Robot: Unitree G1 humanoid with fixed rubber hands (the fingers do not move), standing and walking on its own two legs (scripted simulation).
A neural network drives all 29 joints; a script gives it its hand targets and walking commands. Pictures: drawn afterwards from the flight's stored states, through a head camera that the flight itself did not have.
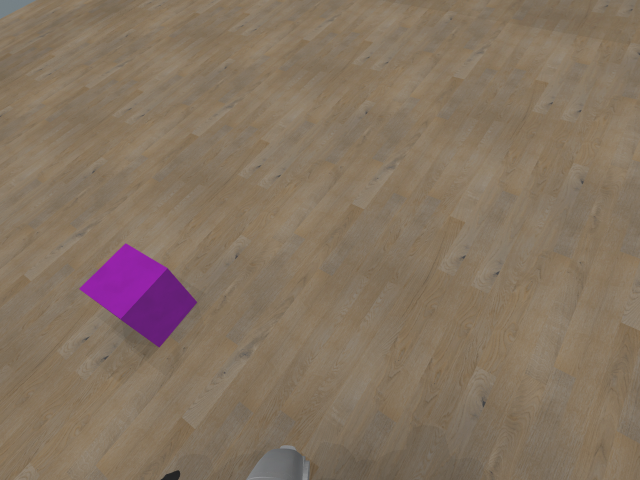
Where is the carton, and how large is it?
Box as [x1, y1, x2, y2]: [79, 243, 196, 346]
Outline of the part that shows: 125,243 79,288 159,346 196,301 167,268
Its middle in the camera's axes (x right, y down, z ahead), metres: -0.61 +0.18 +1.33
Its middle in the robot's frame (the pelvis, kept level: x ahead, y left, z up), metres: +0.73 +0.72 -0.65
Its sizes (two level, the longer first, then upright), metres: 0.210 0.200 0.250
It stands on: the floor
